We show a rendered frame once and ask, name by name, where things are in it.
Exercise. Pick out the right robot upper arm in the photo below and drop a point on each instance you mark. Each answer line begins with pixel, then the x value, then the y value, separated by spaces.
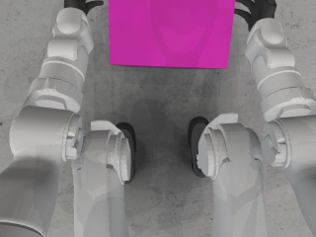
pixel 290 144

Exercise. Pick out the robot right forearm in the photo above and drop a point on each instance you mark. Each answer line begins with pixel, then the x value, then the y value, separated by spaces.
pixel 277 78

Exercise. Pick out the carton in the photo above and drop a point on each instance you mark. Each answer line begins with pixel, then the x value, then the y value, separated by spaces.
pixel 177 34

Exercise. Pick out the robot left forearm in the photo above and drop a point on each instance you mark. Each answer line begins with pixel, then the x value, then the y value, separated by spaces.
pixel 64 67

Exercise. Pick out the left robot thigh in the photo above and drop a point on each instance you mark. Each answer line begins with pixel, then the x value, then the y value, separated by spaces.
pixel 98 195

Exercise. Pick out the robot right hand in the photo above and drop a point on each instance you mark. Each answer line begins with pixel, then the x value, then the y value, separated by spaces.
pixel 260 9

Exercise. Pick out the robot left hand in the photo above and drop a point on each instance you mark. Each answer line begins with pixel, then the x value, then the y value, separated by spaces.
pixel 82 4

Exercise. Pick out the left robot upper arm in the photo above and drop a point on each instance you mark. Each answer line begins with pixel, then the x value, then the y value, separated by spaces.
pixel 43 140

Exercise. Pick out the robot left shin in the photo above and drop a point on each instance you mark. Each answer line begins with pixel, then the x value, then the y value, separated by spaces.
pixel 99 124

